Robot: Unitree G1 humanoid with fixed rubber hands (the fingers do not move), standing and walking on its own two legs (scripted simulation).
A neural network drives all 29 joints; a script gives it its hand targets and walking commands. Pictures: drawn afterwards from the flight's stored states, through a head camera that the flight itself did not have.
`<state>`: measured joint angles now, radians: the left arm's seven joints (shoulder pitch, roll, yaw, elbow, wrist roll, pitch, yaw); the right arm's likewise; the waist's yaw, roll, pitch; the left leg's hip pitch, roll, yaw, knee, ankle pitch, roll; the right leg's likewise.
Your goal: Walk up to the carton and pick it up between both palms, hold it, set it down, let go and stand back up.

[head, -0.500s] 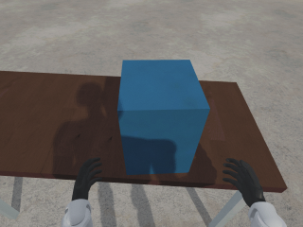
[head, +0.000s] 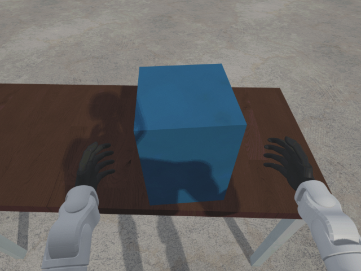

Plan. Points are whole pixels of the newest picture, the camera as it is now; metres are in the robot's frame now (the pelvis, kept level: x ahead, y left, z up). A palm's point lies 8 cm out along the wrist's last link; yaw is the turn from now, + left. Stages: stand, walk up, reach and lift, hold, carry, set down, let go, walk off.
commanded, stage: reach and lift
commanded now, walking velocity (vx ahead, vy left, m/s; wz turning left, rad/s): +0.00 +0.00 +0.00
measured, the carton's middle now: (184, 137) +0.44 +0.04 +0.05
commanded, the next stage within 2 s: none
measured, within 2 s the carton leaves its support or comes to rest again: neither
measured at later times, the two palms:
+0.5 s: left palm (85, 143) +0.33 +0.23 +0.14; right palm (299, 130) +0.38 -0.20 +0.15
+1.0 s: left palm (77, 104) +0.38 +0.25 +0.20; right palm (291, 88) +0.44 -0.19 +0.21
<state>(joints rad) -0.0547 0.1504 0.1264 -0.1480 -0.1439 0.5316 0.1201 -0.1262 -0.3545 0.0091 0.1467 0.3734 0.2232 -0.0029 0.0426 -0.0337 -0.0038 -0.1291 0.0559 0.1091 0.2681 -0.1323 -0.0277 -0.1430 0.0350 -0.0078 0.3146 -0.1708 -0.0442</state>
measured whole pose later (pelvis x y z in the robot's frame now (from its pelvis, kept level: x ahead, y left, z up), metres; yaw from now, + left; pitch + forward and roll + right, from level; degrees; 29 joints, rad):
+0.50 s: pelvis +0.00 +0.00 +0.00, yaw +0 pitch +3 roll +0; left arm -0.40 0.20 0.22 -0.04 -0.15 0.76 0.12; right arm -0.53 -0.46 0.06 0.36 0.47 0.38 -0.01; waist 0.03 -0.04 -0.06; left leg -0.22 0.06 0.10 0.30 -0.13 -0.03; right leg -0.23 0.04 -0.02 0.34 -0.17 -0.05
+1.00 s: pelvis +0.00 +0.00 +0.00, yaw +2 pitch +7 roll +0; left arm -0.77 0.31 0.17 0.27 -0.19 0.77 0.13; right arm -0.92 -0.52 0.10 0.73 0.52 0.41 0.02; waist 0.05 -0.03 -0.10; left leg -0.31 0.07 0.07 0.34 -0.14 -0.03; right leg -0.28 0.04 -0.04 0.32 -0.16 -0.04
